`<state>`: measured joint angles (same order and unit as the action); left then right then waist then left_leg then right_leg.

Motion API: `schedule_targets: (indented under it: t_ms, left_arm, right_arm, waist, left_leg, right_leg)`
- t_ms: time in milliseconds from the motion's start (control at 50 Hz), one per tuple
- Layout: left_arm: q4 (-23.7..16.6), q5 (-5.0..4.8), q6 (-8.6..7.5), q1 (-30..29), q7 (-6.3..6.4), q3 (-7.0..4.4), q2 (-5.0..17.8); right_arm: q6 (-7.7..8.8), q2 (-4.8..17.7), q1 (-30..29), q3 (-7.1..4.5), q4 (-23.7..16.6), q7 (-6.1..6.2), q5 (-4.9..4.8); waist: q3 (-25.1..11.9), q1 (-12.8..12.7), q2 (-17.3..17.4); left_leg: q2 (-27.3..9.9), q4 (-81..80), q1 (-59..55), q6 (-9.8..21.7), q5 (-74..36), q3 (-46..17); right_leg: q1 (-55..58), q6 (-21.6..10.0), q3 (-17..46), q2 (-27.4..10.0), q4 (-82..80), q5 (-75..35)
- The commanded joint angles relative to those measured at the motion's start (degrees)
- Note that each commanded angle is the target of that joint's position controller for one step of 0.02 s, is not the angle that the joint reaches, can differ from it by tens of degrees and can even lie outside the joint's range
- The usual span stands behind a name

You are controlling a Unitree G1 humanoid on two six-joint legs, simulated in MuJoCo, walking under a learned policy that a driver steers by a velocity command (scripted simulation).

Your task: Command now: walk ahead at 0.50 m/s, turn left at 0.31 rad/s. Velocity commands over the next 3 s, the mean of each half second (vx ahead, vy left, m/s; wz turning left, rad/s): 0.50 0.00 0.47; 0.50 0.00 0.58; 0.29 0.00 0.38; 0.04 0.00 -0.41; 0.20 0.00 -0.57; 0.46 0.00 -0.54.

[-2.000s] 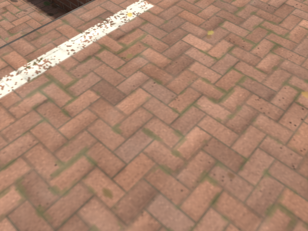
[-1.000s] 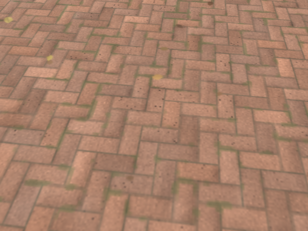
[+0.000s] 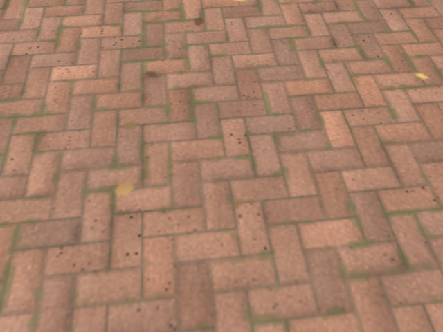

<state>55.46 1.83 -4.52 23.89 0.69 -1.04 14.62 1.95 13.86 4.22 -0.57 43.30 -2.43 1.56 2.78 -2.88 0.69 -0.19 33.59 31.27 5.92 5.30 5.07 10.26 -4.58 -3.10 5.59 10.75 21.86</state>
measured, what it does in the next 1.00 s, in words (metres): walks ahead, turning left: left foot, then right foot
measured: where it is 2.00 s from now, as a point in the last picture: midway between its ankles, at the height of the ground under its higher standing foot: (148, 241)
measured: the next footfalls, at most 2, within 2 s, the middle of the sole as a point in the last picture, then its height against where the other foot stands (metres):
left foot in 0.02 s outside the picture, level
right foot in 0.54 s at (256, 314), level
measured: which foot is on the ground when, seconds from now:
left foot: up 0.00-0.00, down 0.02-0.56, up 0.58-1.00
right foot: down 0.00-0.02, up 0.04-0.52, down 0.54-1.00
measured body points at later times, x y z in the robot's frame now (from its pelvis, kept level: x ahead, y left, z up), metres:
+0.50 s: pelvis +0.28 +0.01 +0.01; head +0.32 +0.03 +0.46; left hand +0.45 +0.28 -0.08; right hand +0.32 -0.27 -0.11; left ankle +0.15 +0.07 -0.72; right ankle +0.46 -0.08 -0.70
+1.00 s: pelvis +0.52 +0.08 +0.01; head +0.56 +0.11 +0.46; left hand +0.36 +0.30 -0.12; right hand +0.83 +0.02 -0.08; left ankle +0.59 +0.25 -0.69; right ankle +0.47 -0.06 -0.72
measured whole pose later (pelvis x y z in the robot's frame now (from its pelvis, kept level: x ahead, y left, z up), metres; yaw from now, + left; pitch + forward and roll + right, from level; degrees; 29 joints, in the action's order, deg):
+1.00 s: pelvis +0.52 +0.08 +0.01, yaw +34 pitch +2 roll -2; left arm 50.5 1.2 -4.6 23.6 0.3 -2.2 14.5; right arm -0.4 15.1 2.5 -1.9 39.0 -4.7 2.2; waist 2.7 -4.1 2.0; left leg -2.9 40.3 35.1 3.9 5.8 3.4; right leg 3.5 0.0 -13.6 0.0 14.4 19.2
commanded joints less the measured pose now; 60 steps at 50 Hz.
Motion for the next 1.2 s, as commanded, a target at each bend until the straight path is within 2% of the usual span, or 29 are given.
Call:
schedule_targets:
  t_ms: [20, 40, 60, 80, 100, 140, 180, 240, 340, 440, 480, 520, 540, 560, 580, 600, 620, 660, 760, 900, 980, 1020, 1060, 1080, 1100, 1120, 1140, 1160, 1200]
  left_arm:
    - [-2.3, 0.53, 0.16, -1.2, 0.98, -1.92, 10.2]
    - [-4.2, 0.26, -0.13, -1.1, 1.05, -1.34, 9.0]
    - [-5.9, -0.80, -0.59, 3.8, -0.31, -0.61, 3.9]
    - [-6.3, 0.38, -0.97, -1.3, -0.38, -1.33, 7.9]
    - [-8.2, -0.27, -1.75, -5.6, -0.76, -1.31, 8.2]
    - [-8.9, 0.19, -1.57, -8.0, -0.82, -1.04, 7.2]
    - [-9.6, 1.08, 0.57, -6.8, -1.01, -0.67, 5.7]
    - [-11.3, 1.18, 2.07, -10.0, -1.31, -0.26, 4.4]
    - [-15.6, 0.66, 2.06, -22.0, -1.72, 0.09, 4.2]
    - [-18.7, -0.05, 1.20, -29.0, -1.91, 0.46, 4.8]
    - [-18.9, -0.23, 0.66, -27.2, -1.80, 0.19, 6.0]
    - [-16.4, -0.44, -0.02, -18.2, -1.10, -0.78, 8.3]
    - [-14.8, 0.03, -0.83, -11.0, -0.38, -1.60, 10.2]
    - [-14.5, 1.37, -1.17, -1.6, 0.71, -2.69, 14.5]
    - [-14.8, 1.69, -0.05, -3.0, 0.90, -3.80, 18.7]
    - [-15.0, 0.84, 0.70, -6.0, 0.54, -3.43, 13.7]
    - [-15.7, 0.32, 0.73, -9.0, 0.29, -2.27, 8.6]
    - [-14.8, 0.35, 0.25, -10.3, 0.14, -1.56, 5.9]
    - [-12.1, -0.88, -1.78, -6.8, -0.53, -2.15, 6.4]
    - [-9.5, -0.74, -1.45, -3.6, -0.65, -2.69, 7.1]
    - [-7.7, -0.63, -0.56, -0.4, -0.07, -3.21, 8.9]
    - [-7.0, -0.43, 0.23, 0.2, 0.34, -3.48, 10.3]
    - [-6.8, -0.53, 1.27, 0.4, 0.61, -3.76, 12.0]
    - [-7.7, -0.47, 1.48, -0.3, 0.59, -3.58, 11.6]
    - [-11.5, -0.91, 1.22, 1.8, -0.31, -2.07, 5.3]
    - [-14.5, -0.55, 0.85, -2.7, -0.64, -2.73, 7.8]
    - [-15.6, -0.61, 0.80, -8.5, -0.56, -2.93, 8.8]
    - [-15.3, -1.39, 0.37, -8.0, -0.36, -2.25, 7.2]
    - [-13.8, -0.01, 1.69, -4.9, -0.05, -2.26, 6.7]
  right_arm:
    - [1.32, 7.8, 16.4, -2.88, 2.3, 0.98, 0.69]
    - [1.33, 12.2, 25.2, -4.32, 4.2, 1.68, 1.60]
    - [0.84, 17.9, 24.1, -5.96, 3.9, 1.92, 1.26]
    - [0.52, 15.1, 20.9, -5.67, 3.9, 1.24, -1.51]
    - [0.31, 13.1, 16.4, -5.30, 2.8, 1.29, -1.60]
    - [0.49, 9.0, 13.6, -4.35, 2.9, 1.38, -1.28]
    - [1.15, 8.1, 13.6, -3.98, 3.5, 1.57, -1.57]
    - [1.80, 10.2, 15.6, -4.68, 4.1, 1.74, -1.63]
    - [1.31, 10.5, 20.6, -5.13, 4.8, 1.94, -1.79]
    - [0.86, 11.0, 24.1, -5.46, 4.7, 2.54, -0.72]
    - [0.82, 11.8, 22.1, -5.72, 3.7, 3.01, -0.46]
    - [1.09, 12.9, 18.4, -5.97, 2.5, 2.92, -0.42]
    - [1.54, 12.2, 17.7, -5.73, 2.4, 2.37, -1.01]
    - [2.16, 7.8, 18.3, -4.48, 0.6, 2.00, -1.81]
    - [1.83, 4.5, 24.7, -3.76, -1.2, 2.00, -2.98]
    - [0.72, 9.1, 24.2, -4.17, 0.9, 2.65, -0.96]
    - [0.42, 9.6, 20.1, -4.39, 1.1, 2.19, -0.44]
    - [-0.16, 8.1, 16.4, -4.26, 0.3, 1.16, 0.13]
    - [-2.06, 6.2, 11.8, -3.71, -2.1, -0.67, 0.54]
    - [-1.62, 3.7, -1.5, -2.04, -6.9, -2.13, 0.30]
    - [-1.57, 4.2, -6.2, -1.77, -9.1, -2.44, 0.77]
    - [-1.61, 4.9, -4.8, -2.12, -9.1, -1.93, 1.12]
    - [-1.06, 6.7, 5.2, -3.29, -6.3, -1.07, 1.51]
    - [-0.67, 9.2, 15.4, -4.63, -3.0, -0.20, 2.03]
    - [-0.76, 16.0, 18.4, -6.44, -3.0, 0.81, 1.92]
    - [-1.26, 18.6, 18.7, -7.13, -4.9, 1.27, -0.22]
    - [-1.49, 17.1, 17.5, -6.89, -3.7, 1.84, -0.95]
    - [-1.17, 13.9, 14.8, -6.07, -3.2, 2.33, -1.21]
    - [-0.67, 9.8, 9.9, -4.84, -3.4, 2.51, -1.69]
  waist:
    - [-8.3, 9.7, -4.1]
    - [-14.3, 12.6, 0.5]
    - [-18.2, 7.4, 14.9]
    - [-16.0, 7.7, 5.6]
    - [-8.3, 6.3, 3.0]
    - [-2.2, 3.5, -2.6]
    - [-2.6, 1.4, -0.9]
    - [-1.8, 1.5, 0.5]
    - [-0.4, 5.9, 2.4]
    - [-0.8, 8.5, 3.6]
    - [-1.2, 6.8, 4.2]
    - [-4.2, 2.4, 4.2]
    - [-8.3, -1.5, 0.9]
    - [-17.3, -4.5, -5.9]
    - [-20.8, 0.1, -18.8]
    - [-14.4, 1.5, -9.9]
    - [-7.9, 1.4, -3.5]
    - [-3.3, 2.3, -4.6]
    - [-2.6, 3.3, -6.4]
    - [0.8, 0.9, -5.8]
    - [1.9, -0.2, -5.5]
    - [0.2, 1.0, -6.2]
    - [-6.2, 5.5, -6.0]
    - [-11.9, 10.1, -2.7]
    - [-18.7, 8.5, 9.5]
    - [-22.5, 9.6, 10.1]
    - [-14.5, 9.5, 2.9]
    - [-8.1, 6.8, 1.3]
    - [-3.9, 1.5, -0.4]
  left_leg:
    - [4.9, -5.1, -20.5, 4.2, 3.2, 1.0]
    - [-5.3, -5.3, -34.8, 7.7, 6.2, -12.2]
    - [-20.0, -10.6, -49.7, 18.2, 4.1, -44.2]
    - [-18.4, -15.3, -47.8, 17.3, 5.8, -47.3]
    - [-17.3, -16.6, -39.7, 15.7, 4.0, -38.4]
    - [-12.7, -18.7, -28.0, 12.6, -6.9, -29.4]
    - [-9.6, -20.3, -22.6, 11.3, -11.7, -24.5]
    - [-6.9, -22.1, -19.1, 10.9, -11.3, -21.4]
    - [-4.4, -21.4, -22.3, 7.1, -10.5, -21.5]
    - [-5.7, -16.3, -28.9, 6.2, -17.2, -24.9]
    - [-6.6, -13.9, -28.7, 4.9, -18.3, -26.9]
    - [-5.2, -7.0, -25.3, 2.7, -23.6, -27.4]
    - [-1.6, 3.3, -22.1, 1.3, -22.4, -24.6]
    - [1.6, 18.8, -15.7, 0.0, -7.6, -19.4]
    - [9.6, 31.1, 1.1, -1.4, 27.7, -12.7]
    - [3.8, 36.9, 6.3, -1.0, 24.4, -12.1]
    - [1.8, 36.6, 5.9, -1.3, 18.6, -11.7]
    - [-1.2, 33.3, 3.7, -2.4, 14.1, -10.4]
    - [-2.8, 32.1, 6.5, -3.9, 9.0, -8.8]
    - [-3.4, 13.3, 6.7, -4.0, -3.5, -3.8]
    - [-2.1, 5.0, 3.7, -1.1, 1.0, 0.3]
    - [1.1, 2.6, -1.2, 1.1, 6.9, 2.6]
    - [5.6, -1.2, -13.8, 4.1, 10.1, 3.3]
    - [4.6, -4.3, -28.3, 6.3, 9.5, -0.8]
    - [-12.9, -6.3, -47.0, 12.2, 16.8, -26.3]
    - [-21.5, -15.2, -50.9, 17.8, 3.9, -50.7]
    - [-19.2, -14.3, -46.4, 16.3, -10.8, -38.7]
    - [-17.4, -13.1, -37.8, 14.8, -26.1, -30.1]
    - [-10.6, -13.5, -26.2, 10.5, -36.0, -20.4]
  right_leg:
    - [-5.0, -1.7, -2.0, -15.6, 28.9, -66.8]
    - [-17.1, -0.8, -3.8, -13.3, 46.2, -47.9]
    - [-41.8, 2.1, -2.3, 0.3, 67.8, 3.8]
    - [-48.3, 1.2, 7.7, -2.4, 71.0, 4.3]
    - [-50.1, 1.1, 7.9, -5.5, 68.4, -1.4]
    - [-46.2, 2.2, 7.0, -8.7, 61.2, -4.5]
    - [-41.5, 4.2, 6.4, -9.6, 56.2, -4.1]
    - [-42.6, 6.5, 4.3, -9.9, 49.2, -7.2]
    - [-46.2, 8.2, 3.5, -9.2, 34.0, -19.6]
    - [-45.8, 7.2, 3.9, -6.7, 25.7, -19.7]
    - [-40.4, 6.0, 5.0, -5.9, 21.4, -17.0]
    - [-26.6, 4.1, 4.5, -3.6, 17.4, -12.8]
    - [-15.8, 2.4, 6.3, -6.0, 13.9, -13.6]
    - [-2.8, -0.6, 19.7, -19.8, 12.1, -0.6]
    - [6.1, -6.6, 45.1, -31.7, 5.3, 4.5]
    - [0.2, -7.2, 45.9, -30.5, 5.3, 9.6]
    - [-6.7, -5.9, 36.2, -27.4, 4.6, 6.1]
    - [-14.2, -3.8, 22.1, -22.2, 2.4, -8.7]
    - [-15.3, -4.2, 9.7, -20.5, -0.6, -24.4]
    - [-14.2, -3.1, -2.6, -18.5, -1.8, -29.4]
    - [-8.7, -2.0, -5.7, -20.6, 1.2, -35.8]
    - [-6.1, -1.1, -8.2, -21.0, 8.2, -51.9]
    - [-6.9, -0.5, -10.2, -20.7, 25.0, -61.6]
    - [-15.5, 1.1, -11.0, -19.4, 39.6, -51.6]
    - [-37.8, 4.1, -10.9, -13.5, 59.4, -11.4]
    - [-50.1, 6.2, -1.0, -4.5, 71.3, 10.9]
    - [-54.5, 5.9, 4.2, -8.4, 71.5, 4.9]
    - [-51.9, 5.9, 3.7, -10.2, 67.5, 0.6]
    - [-44.6, 6.6, 4.2, -12.0, 59.8, 0.1]
Over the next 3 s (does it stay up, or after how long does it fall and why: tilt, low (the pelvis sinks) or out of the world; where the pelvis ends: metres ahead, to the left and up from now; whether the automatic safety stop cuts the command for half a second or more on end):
stays up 1.01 0.24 0.02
